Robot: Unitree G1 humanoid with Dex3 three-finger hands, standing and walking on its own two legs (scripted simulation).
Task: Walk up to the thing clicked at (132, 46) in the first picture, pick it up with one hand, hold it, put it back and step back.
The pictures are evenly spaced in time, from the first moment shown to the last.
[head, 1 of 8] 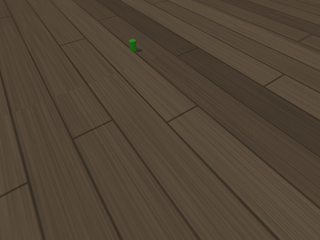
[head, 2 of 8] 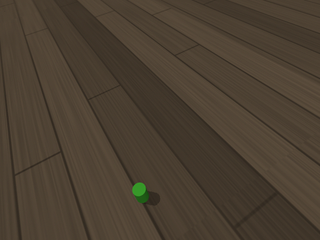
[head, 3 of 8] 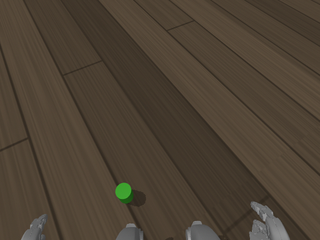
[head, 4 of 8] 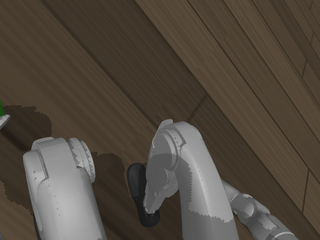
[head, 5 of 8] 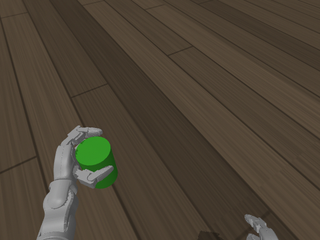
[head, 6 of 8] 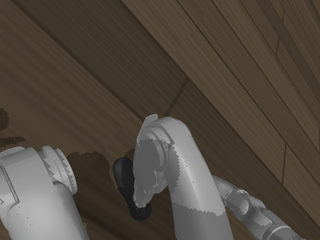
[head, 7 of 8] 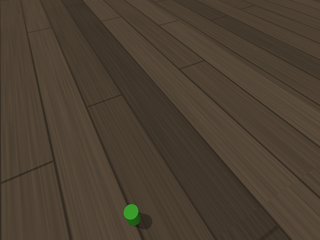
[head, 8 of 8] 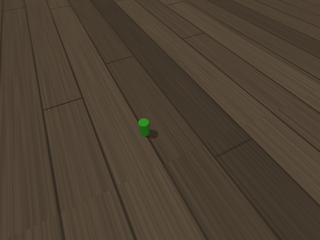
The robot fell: no
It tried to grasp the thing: yes
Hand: left
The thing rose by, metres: 0.69
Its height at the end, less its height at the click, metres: +0.00
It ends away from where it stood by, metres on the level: 0.02
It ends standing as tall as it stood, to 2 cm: yes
